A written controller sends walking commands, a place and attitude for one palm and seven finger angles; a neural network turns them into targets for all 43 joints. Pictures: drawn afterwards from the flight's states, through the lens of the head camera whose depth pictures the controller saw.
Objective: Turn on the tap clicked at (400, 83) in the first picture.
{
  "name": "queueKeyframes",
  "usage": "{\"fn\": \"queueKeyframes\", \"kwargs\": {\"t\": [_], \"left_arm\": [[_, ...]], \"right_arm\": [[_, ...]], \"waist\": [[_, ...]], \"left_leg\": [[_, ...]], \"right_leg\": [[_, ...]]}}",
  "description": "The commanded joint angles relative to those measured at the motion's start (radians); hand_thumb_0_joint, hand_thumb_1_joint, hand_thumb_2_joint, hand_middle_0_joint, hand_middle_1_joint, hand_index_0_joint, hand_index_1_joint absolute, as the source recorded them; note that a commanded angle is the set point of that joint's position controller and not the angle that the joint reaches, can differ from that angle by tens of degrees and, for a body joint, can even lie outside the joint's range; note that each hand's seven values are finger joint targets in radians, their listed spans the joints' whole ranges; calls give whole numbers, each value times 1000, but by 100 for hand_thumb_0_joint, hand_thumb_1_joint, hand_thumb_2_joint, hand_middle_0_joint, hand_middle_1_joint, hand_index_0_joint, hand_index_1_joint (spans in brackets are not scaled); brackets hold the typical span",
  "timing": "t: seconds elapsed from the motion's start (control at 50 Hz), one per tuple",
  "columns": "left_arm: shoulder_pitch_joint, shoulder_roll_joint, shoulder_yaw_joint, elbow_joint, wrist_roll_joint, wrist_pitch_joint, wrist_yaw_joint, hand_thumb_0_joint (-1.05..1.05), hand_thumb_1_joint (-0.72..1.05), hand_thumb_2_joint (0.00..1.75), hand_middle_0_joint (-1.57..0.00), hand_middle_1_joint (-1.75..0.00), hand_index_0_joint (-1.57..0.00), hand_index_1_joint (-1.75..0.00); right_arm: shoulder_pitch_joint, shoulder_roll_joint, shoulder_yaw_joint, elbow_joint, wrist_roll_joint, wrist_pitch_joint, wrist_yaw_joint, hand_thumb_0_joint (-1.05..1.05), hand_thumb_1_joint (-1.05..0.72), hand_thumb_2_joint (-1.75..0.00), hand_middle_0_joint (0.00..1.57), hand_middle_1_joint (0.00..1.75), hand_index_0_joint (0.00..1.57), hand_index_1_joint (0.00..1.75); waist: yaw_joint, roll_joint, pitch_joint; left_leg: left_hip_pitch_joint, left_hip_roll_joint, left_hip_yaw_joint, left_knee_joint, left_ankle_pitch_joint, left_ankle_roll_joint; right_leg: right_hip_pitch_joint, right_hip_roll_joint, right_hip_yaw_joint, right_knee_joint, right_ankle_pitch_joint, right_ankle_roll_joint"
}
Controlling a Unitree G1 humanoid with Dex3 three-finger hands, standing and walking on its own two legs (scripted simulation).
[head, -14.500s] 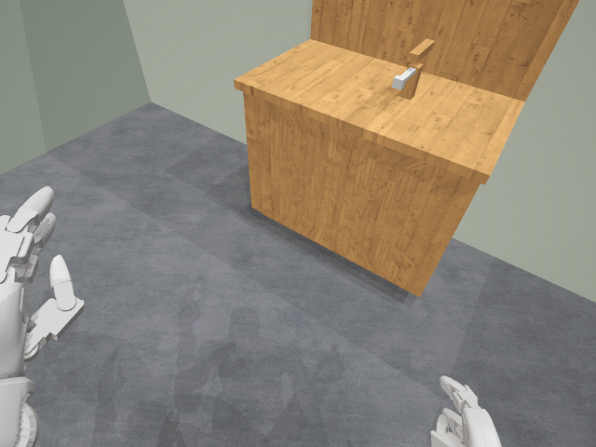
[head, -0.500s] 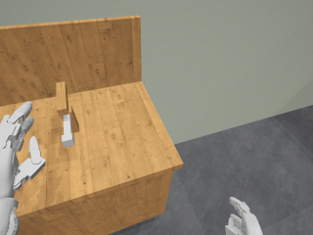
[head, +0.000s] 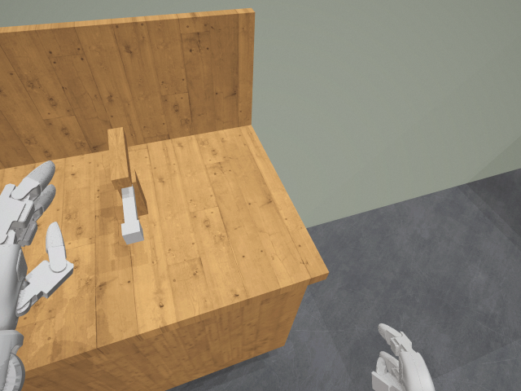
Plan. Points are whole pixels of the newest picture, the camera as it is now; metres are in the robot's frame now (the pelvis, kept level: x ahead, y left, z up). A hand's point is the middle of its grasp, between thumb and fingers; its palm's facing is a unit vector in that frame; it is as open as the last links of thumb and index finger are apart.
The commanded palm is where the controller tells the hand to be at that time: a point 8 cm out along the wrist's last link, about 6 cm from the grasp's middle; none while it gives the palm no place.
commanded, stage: come to a stop and stand still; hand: left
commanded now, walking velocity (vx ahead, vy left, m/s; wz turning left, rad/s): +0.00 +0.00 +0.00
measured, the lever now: (132, 232) +0.34 +0.25 +0.02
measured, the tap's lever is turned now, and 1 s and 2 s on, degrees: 0 0 0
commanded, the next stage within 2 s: look again from close up in 0.02 s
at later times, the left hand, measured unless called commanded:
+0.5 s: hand (95, 281) +0.20 +0.21 +0.14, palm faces +0.31 -0.86 -0.39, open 7.4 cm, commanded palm +0.15 +0.24 +0.17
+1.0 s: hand (51, 241) +0.22 +0.25 +0.18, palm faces +0.37 -0.82 -0.43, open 7.4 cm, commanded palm +0.14 +0.28 +0.17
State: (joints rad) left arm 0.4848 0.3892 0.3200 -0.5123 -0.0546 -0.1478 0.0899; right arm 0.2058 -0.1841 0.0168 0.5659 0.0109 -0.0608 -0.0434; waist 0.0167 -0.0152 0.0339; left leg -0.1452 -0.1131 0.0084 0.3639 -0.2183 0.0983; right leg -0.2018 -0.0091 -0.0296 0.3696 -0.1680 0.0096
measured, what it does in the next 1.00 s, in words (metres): stands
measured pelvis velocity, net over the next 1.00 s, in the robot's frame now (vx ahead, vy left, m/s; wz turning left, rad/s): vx -0.03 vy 0.00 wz -0.02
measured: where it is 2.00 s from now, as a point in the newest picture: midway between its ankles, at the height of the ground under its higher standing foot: outside the picture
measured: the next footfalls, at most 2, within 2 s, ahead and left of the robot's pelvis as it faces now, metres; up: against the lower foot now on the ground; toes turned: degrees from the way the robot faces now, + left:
none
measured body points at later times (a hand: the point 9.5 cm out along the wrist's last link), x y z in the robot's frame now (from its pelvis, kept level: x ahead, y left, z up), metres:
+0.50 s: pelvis -0.01 -0.04 -0.01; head +0.01 -0.01 +0.44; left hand +0.18 +0.25 +0.16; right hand +0.16 -0.26 -0.08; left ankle -0.02 +0.04 -0.74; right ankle +0.02 -0.13 -0.74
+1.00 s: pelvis -0.03 +0.00 -0.01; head +0.03 +0.01 +0.44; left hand +0.20 +0.29 +0.21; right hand +0.14 -0.22 -0.10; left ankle -0.02 +0.04 -0.74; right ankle +0.02 -0.13 -0.74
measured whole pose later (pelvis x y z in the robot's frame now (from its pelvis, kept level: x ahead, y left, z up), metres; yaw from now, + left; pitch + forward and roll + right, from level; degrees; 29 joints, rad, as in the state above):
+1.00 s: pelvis -0.03 +0.00 -0.01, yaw -1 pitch +1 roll -1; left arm 0.29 0.43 0.45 -0.45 -0.07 -0.28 0.06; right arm 0.20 -0.22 0.00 0.57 0.02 -0.13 0.06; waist 0.02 0.01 0.11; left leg -0.27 -0.09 0.04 0.52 -0.26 0.11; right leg -0.31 0.01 -0.02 0.48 -0.18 0.01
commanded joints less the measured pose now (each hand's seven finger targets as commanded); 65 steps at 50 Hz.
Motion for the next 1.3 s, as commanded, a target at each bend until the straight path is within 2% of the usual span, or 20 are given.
{"fn": "queueKeyframes", "kwargs": {"t": [0.0,0.08,0.1,0.12,0.14,0.18,0.22,0.34,0.38,0.48,0.6,0.74,0.76,0.78,0.88,0.96,1.0,1.08,1.14,1.28], "left_arm": [[-73,147,105,-241,-3,-68,20,0,90,90,-20,-30,-20,-30],[-65,150,113,-240,-4,-62,25,0,90,90,-20,-30,-20,-30],[-1204,962,708,-428,203,-187,30,0,90,90,-20,-30,-20,-30],[-628,345,329,188,68,-153,-16,0,90,90,-20,-30,-20,-30],[-353,311,290,139,36,-157,-18,0,90,90,-20,-30,-20,-30],[-215,82,103,103,-12,-155,-37,0,90,90,-20,-30,-20,-30],[-141,81,63,-70,-6,-168,-42,0,90,90,-20,-30,-20,-30],[-81,194,190,-126,-16,-170,11,0,90,90,-20,-30,-20,-30],[-159,289,279,-156,-17,-177,24,0,90,90,-20,-30,-20,-30],[-258,209,189,-167,-22,-188,10,0,90,90,-20,-30,-20,-30],[-156,83,51,-127,-6,-178,15,0,90,90,-20,-30,-20,-30],[-133,150,145,-92,-9,-169,26,0,90,90,-20,-30,-20,-30],[-1127,912,667,-372,135,-254,36,0,90,90,-20,-30,-20,-30],[-845,523,411,69,42,-204,8,0,90,90,-20,-30,-20,-30],[-214,99,94,-43,-20,-200,-54,0,90,90,-20,-30,-20,-30],[-25,150,137,-174,-15,-184,-36,0,90,90,-20,-30,-20,-30],[-42,208,226,-133,-10,-178,-13,0,90,90,-20,-30,-20,-30],[-250,320,324,-137,11,-197,-8,0,90,90,-20,-30,-20,-30],[-351,268,232,-153,22,-211,-27,0,90,90,-20,-30,-20,-30],[-119,151,157,-184,25,-179,-22,0,90,90,-20,-30,-20,-30]], "right_arm": [[-85,-142,-57,-152,3,-54,-10,0,-90,-90,20,30,20,30],[-85,-143,-59,-149,11,-51,-10,0,-90,-90,20,30,20,30],[85,-206,-31,-141,-54,-128,6,0,-90,-90,20,30,20,30],[-49,-45,5,-109,-6,-132,16,0,-90,-90,20,30,20,30],[-19,-111,-42,-130,-19,-142,8,0,-90,-90,20,30,20,30],[-38,-130,-59,-132,15,-145,41,0,-90,-90,20,30,20,30],[-24,-157,-70,-150,2,-136,70,0,-90,-90,20,30,20,30],[-81,-150,-56,-168,6,-129,47,0,-90,-90,20,30,20,30],[-103,-150,-54,-162,8,-121,21,0,-90,-90,20,30,20,30],[-102,-125,-36,-155,9,-134,3,0,-90,-90,20,30,20,30],[-62,-149,-49,-131,6,-158,28,0,-90,-90,20,30,20,30],[-86,-152,-49,-143,6,-116,12,0,-90,-90,20,30,20,30],[22,-169,-29,-117,-29,-167,16,0,-90,-90,20,30,20,30],[-57,-130,-31,-48,13,-121,3,0,-90,-90,20,30,20,30],[-36,-142,-67,-133,18,-131,93,0,-90,-90,20,30,20,30],[-50,-155,-70,-155,23,-120,102,0,-90,-90,20,30,20,30],[-70,-157,-63,-154,19,-105,81,0,-90,-90,20,30,20,30],[-103,-154,-49,-159,10,-90,39,0,-90,-90,20,30,20,30],[-66,-142,-46,-155,-1,-107,40,0,-90,-90,20,30,20,30],[-49,-143,-55,-147,3,-115,81,0,-90,-90,20,30,20,30]], "waist": [[-3,118,-154],[-3,118,-157],[-13,34,6],[19,4,-197],[34,4,-153],[9,203,-238],[15,218,-235],[18,-133,-174],[8,-79,-142],[4,128,-112],[3,33,-146],[-1,-33,-90],[4,-37,88],[-24,212,21],[22,199,-233],[32,-72,-202],[29,-94,-169],[17,46,-101],[13,211,-127],[13,119,-190]], "left_leg": [[36,258,-182,-55,470,-180],[27,251,-177,-40,452,-174],[-343,232,-124,77,310,-63],[-96,181,-169,63,373,-94],[-57,194,-142,39,397,-124],[40,189,-122,47,502,-148],[0,228,-140,40,528,-129],[-169,171,-129,34,142,-100],[-156,157,-134,43,62,-87],[-138,161,-139,28,26,-64],[-94,129,-107,119,61,-65],[-108,153,-144,60,58,-66],[-248,129,-47,103,88,-62],[-188,210,-146,88,83,-73],[-82,178,-136,45,126,-87],[-141,211,-148,-8,73,-91],[-158,228,-172,-61,53,-113],[-222,255,-217,-118,-23,-107],[-118,237,-197,-51,164,-127],[39,224,-143,94,605,-176]], "right_leg": [[67,-50,34,20,65,-48],[83,-53,41,14,108,-53],[124,-9,19,95,65,-13],[-10,-81,23,57,16,-82],[63,-63,114,13,160,-81],[72,-49,76,119,154,-65],[86,-52,50,126,79,-49],[163,-85,96,45,116,-46],[98,-97,133,15,29,-54],[77,-89,151,-10,5,-50],[71,-156,215,-65,2,-62],[6,-133,153,-51,-76,-62],[-87,-46,129,-105,50,52],[-118,-161,91,17,-74,-83],[99,-68,101,116,79,-53],[121,-59,59,116,41,-39],[97,-44,26,145,13,-30],[111,-25,30,212,-13,-16],[69,-36,29,187,-10,-32],[46,-30,21,111,71,-52]]}}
